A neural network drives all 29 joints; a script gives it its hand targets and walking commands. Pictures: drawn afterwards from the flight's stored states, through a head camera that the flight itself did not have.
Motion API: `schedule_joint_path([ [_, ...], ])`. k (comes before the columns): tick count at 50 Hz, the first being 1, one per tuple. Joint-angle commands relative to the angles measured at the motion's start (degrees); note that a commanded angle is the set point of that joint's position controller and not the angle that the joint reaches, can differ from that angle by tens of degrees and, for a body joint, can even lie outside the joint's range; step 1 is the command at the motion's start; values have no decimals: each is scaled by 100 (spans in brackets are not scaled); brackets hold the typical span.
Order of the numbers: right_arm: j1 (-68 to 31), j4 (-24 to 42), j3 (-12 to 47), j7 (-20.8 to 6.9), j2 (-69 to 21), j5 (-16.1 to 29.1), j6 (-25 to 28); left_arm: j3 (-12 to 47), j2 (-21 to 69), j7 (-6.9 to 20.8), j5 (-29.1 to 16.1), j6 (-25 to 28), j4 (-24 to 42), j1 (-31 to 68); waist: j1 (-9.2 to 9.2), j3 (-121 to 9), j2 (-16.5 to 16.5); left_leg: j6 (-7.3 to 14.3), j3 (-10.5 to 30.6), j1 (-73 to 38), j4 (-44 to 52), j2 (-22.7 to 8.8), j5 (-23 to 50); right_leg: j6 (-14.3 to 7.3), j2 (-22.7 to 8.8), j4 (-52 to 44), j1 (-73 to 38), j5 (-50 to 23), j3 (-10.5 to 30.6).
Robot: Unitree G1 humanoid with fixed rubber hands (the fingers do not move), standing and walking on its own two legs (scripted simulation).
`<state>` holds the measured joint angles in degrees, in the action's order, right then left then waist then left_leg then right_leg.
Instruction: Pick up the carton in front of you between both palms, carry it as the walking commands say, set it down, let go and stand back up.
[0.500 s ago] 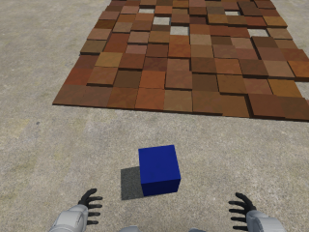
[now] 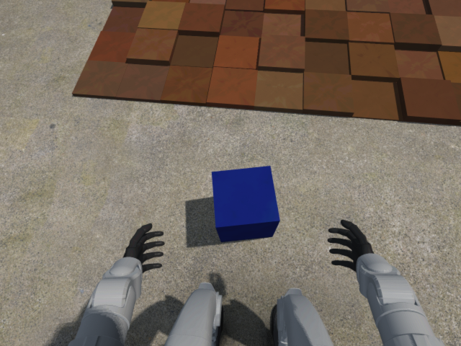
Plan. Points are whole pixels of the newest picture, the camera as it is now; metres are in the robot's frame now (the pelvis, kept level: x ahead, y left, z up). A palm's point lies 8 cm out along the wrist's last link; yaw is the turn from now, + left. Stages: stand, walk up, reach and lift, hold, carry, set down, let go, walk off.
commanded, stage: reach and lift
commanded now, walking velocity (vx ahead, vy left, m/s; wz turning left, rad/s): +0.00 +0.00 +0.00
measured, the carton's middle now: (244, 206) +0.51 +0.03 -0.57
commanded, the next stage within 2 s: none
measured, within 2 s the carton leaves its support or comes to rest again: neither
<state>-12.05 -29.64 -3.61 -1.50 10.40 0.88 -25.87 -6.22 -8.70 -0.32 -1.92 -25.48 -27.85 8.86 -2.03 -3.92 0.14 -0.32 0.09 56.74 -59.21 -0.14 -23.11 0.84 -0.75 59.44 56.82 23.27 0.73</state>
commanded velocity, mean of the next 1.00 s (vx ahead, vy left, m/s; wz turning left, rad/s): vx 0.00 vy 0.00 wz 0.00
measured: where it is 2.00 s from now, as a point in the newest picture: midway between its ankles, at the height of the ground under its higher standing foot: outside the picture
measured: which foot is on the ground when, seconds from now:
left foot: down 0.00-1.00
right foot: down 0.00-1.00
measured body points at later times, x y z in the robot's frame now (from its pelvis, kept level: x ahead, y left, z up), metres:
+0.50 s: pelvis -0.04 -0.01 -0.04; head +0.23 +0.00 +0.32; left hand +0.43 +0.22 -0.13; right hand +0.49 -0.17 -0.13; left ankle +0.04 +0.12 -0.66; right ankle +0.04 -0.13 -0.66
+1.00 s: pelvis -0.01 -0.01 -0.08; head +0.34 -0.01 +0.21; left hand +0.50 +0.22 -0.23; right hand +0.56 -0.16 -0.23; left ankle +0.05 +0.12 -0.66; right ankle +0.04 -0.13 -0.66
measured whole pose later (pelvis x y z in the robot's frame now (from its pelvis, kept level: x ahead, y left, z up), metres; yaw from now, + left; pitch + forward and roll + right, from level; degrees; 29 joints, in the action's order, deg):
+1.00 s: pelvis -0.01 -0.01 -0.08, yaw +1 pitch +54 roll +2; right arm -75.1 -58.1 -21.1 -0.7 15.8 -9.6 -7.4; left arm -30.3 -7.6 -2.3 7.1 -6.3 -48.2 66.9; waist -4.3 -4.0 1.5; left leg -2.2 1.9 101.0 -69.5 1.2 -21.9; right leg 1.4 2.1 70.8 101.6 22.5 4.1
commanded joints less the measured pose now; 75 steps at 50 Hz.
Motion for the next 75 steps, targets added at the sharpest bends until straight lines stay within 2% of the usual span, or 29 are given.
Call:
schedule_joint_path([
  [1, -1419, 110, -160, 6, 456, 104, -195, -164, -351, -93, -101, -204, 286, 1328, -1, -1993, 75, -29, -183, -943, 754, 182, 470, -114, 236, -699, -1079, -264, -183],
  [7, -3286, -685, -483, 66, 648, -14, -124, -540, -378, -324, 7, -167, -304, 3004, -119, -2307, 64, -117, -197, -673, 567, 237, 363, -61, 283, -492, -759, -185, -188],
  [16, -5784, -1765, -715, 256, 1133, -17, 412, -979, -598, -674, -21, 391, -1081, 5257, -261, -3653, 230, -204, -353, -200, 276, 310, 505, 40, 422, -217, -550, -370, -196],
  [25, -7457, -2514, -795, 226, 1587, 18, 1117, -1263, -839, -707, -104, 1126, -1548, 6645, -440, -4886, 359, -232, -375, 133, 158, 304, 1332, 48, 482, -93, -309, -1172, -120],
  [32, -8243, -2687, -1015, 102, 1675, -263, 1514, -1680, -913, -525, 130, 1520, -1543, 7229, -485, -5633, 561, -255, -340, 257, 125, 338, 2472, 40, 482, -32, -582, -2431, -30],
  [37, -7979, -2483, -1304, 36, 1477, -629, 1667, -1974, -769, -345, 455, 1707, -1378, 6892, -489, -6151, 626, -248, -296, 338, 94, 382, 3552, 13, 473, 113, -914, -3880, 58],
  [40, -7734, -2372, -1531, -3, 1240, -848, 1783, -2178, -570, -241, 661, 1854, -1363, 6698, -455, -5805, 612, -272, -241, 738, -1, 357, 3884, 28, 453, 228, -482, -4236, 99],
  [45, -7437, -2327, -1796, 11, 972, -1088, 1912, -2412, -349, -165, 947, 1998, -1415, 6626, -367, -5313, 436, -345, -242, 1245, -552, 375, 3606, 85, 500, 692, 832, -3631, 47],
  [50, -7443, -2367, -1702, 163, 1049, -1016, 1962, -2387, -436, -243, 881, 2036, -1620, 6735, -347, -5231, 401, -408, -265, 2001, -1561, 409, 3051, 142, 541, 1670, 1942, -2899, -1],
  [58, -8450, -2303, -743, 475, 1667, -70, 1908, -1651, -1110, -530, 39, 1999, -1746, 7589, -440, -6352, 614, -450, -436, 2716, -3286, 391, 2519, 209, 532, 3443, 2122, -2460, -185],
  [59, -8588, -2323, -620, 501, 1742, 58, 1882, -1545, -1200, -566, -81, 1976, -1775, 7720, -456, -6429, 635, -454, -463, 2790, -3462, 374, 2384, 208, 518, 3629, 2130, -2326, -208],
  [60, -8710, -2362, -555, 527, 1848, 162, 1863, -1417, -1246, -598, -208, 1952, -1781, 7807, -464, -6484, 628, -470, -537, 3065, -3532, 365, 1895, 193, 492, 3765, 1984, -1980, -246],
  [63, -8935, -2515, -236, 547, 1895, 439, 1805, -1247, -1408, -623, -426, 1898, -1980, 8165, -471, -6281, 636, -442, -540, 3052, -4084, 297, 1924, 187, 432, 4175, 2539, -1709, -241],
  [64, -9051, -2512, -122, 559, 1946, 546, 1792, -1228, -1536, -632, -509, 1898, -2048, 8333, -494, -6267, 726, -414, -589, 3005, -4221, 241, 1625, 188, 423, 4196, 2737, -1212, -236],
  [66, -9368, -2609, -45, 559, 2004, 607, 1756, -1146, -1528, -644, -587, 1873, -2159, 8466, -552, -6069, 756, -419, -616, 3603, -4387, 217, 1394, 182, 364, 4533, 2462, -1347, -186],
  [69, -9702, -2679, 21, 595, 2239, 744, 1744, -986, -1740, -701, -720, 1846, -2226, 8922, -483, -6066, 725, -383, -610, 3544, -4734, 171, 1205, 167, 328, 4861, 2611, -1057, -216],
  [75, -10100, -3345, 174, 571, 2345, 929, 1809, -755, -1812, -714, -843, 1912, -2924, 9480, -427, -4966, 547, -373, -510, 3804, -5230, 116, 727, 122, 231, 5278, 3372, -426, -126],
])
